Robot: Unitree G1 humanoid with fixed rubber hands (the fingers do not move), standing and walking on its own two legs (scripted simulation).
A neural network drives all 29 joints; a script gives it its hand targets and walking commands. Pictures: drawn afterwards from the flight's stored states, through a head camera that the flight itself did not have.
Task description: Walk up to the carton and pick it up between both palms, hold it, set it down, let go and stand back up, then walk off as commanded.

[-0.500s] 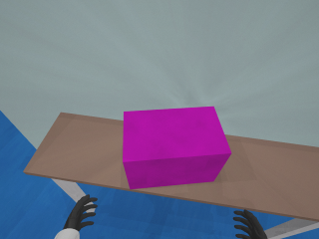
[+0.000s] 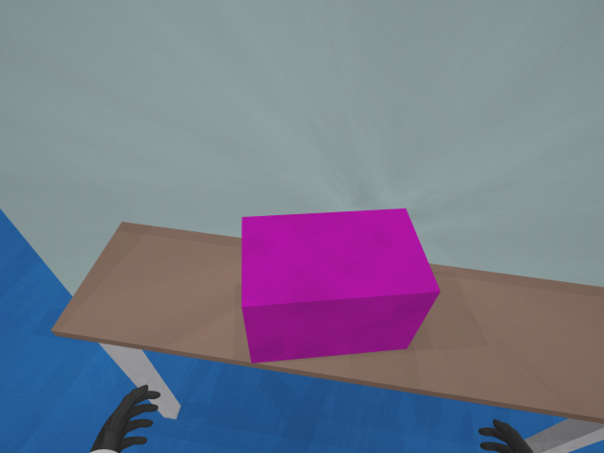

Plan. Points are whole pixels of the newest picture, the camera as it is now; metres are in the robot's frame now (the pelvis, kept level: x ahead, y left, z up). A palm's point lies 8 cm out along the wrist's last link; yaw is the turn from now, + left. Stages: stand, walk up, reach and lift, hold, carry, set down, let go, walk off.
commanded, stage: stand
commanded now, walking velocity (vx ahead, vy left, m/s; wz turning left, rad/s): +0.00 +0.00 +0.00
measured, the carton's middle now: (328, 286) +0.39 -0.01 -0.04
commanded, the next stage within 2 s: walk off in 1.38 s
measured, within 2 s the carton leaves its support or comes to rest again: neither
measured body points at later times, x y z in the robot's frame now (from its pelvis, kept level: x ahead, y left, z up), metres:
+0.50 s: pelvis +0.00 +0.01 +0.00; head -0.01 +0.03 +0.45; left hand +0.11 +0.30 -0.11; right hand +0.13 -0.27 -0.09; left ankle +0.02 +0.14 -0.74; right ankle -0.01 -0.10 -0.74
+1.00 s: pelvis -0.02 +0.01 +0.00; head -0.03 +0.02 +0.45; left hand +0.09 +0.31 -0.11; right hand +0.10 -0.28 -0.10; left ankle +0.02 +0.14 -0.74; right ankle -0.01 -0.10 -0.74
